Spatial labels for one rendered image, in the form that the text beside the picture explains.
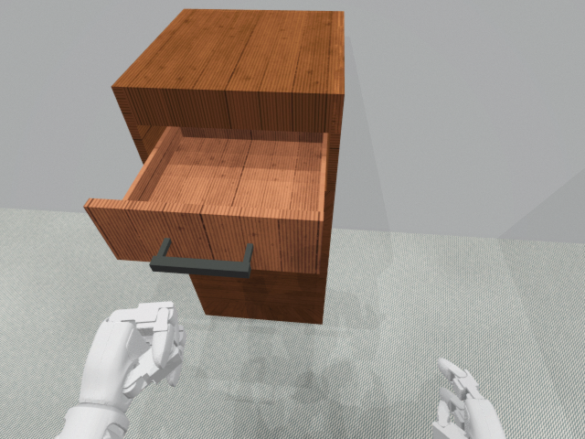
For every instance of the cabinet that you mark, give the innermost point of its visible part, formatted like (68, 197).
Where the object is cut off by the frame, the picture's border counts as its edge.
(270, 70)

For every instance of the right robot hand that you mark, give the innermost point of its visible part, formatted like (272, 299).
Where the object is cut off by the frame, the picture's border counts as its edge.
(475, 417)

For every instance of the left robot hand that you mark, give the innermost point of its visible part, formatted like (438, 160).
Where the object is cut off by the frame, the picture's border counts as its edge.
(109, 378)

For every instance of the left robot forearm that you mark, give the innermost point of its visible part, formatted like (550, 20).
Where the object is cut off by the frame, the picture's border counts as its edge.
(94, 421)

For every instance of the handle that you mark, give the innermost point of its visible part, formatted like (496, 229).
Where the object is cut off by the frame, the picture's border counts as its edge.
(161, 263)

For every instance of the drawer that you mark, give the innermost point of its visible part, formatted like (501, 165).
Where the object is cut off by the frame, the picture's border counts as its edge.
(212, 191)

